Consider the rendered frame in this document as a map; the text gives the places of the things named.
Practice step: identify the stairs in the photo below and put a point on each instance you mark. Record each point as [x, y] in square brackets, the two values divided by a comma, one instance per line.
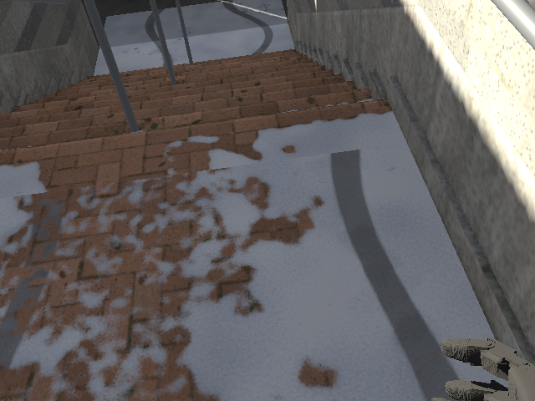
[205, 92]

